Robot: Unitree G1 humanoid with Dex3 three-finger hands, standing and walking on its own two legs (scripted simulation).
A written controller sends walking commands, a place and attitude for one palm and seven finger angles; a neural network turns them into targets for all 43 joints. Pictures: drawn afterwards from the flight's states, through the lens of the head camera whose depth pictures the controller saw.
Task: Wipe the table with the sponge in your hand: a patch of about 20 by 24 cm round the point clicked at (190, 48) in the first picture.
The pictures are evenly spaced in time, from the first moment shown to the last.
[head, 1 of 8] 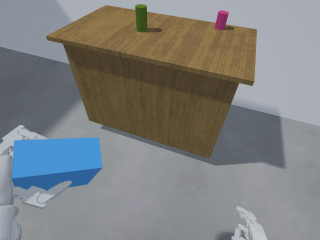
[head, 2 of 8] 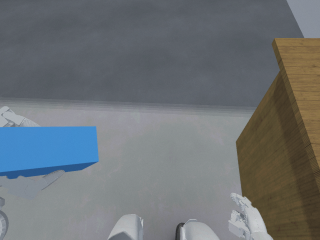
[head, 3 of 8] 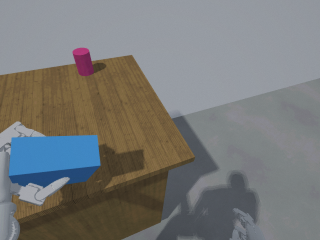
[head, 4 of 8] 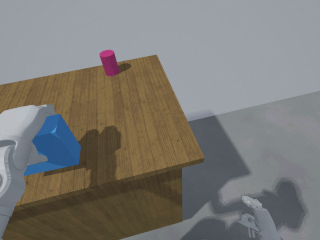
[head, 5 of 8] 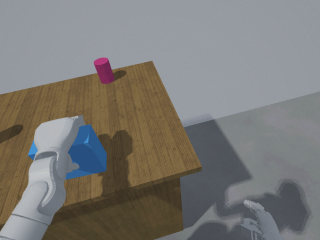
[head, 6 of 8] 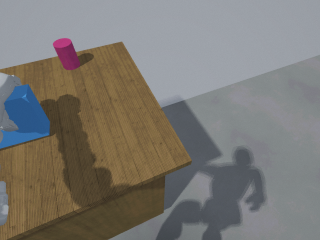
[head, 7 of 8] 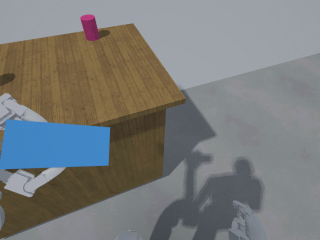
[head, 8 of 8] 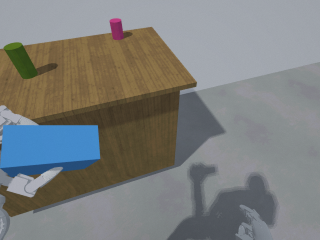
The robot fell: no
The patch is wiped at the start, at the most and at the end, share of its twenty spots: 0.00 1.00 1.00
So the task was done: no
